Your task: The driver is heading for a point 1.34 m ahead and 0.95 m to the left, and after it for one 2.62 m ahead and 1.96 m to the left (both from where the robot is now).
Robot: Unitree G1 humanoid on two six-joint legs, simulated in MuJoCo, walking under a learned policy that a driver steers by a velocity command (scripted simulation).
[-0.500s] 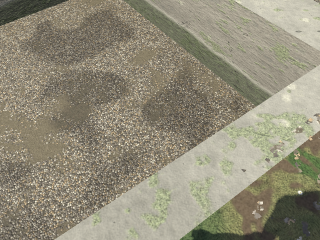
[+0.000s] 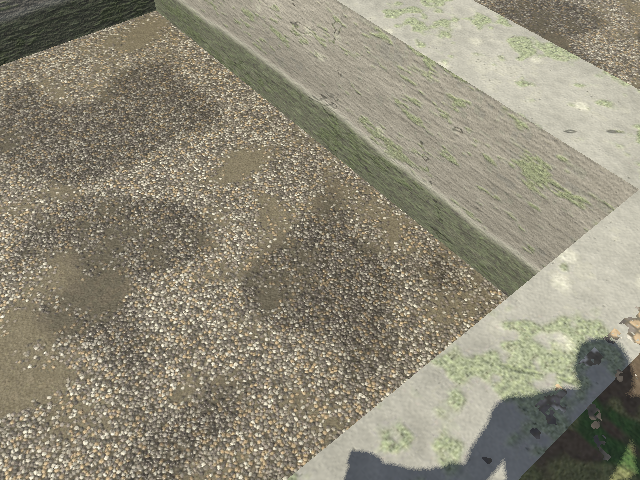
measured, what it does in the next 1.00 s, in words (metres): walks ahead, turning left: right foot, then left foot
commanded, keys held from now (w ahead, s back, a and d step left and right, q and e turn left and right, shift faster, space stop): w+q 1.00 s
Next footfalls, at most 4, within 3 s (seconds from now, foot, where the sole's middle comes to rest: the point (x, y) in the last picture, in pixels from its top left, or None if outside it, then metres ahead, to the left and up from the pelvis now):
0.26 right None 0.26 -0.13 -0.78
0.60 left None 0.24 0.09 -0.78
0.94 right None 0.36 -0.07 -0.78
1.24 left None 0.18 0.10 -0.78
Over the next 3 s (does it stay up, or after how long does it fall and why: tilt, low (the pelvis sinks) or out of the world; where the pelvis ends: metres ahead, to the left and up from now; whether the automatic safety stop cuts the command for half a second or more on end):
stays up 0.23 0.04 -0.02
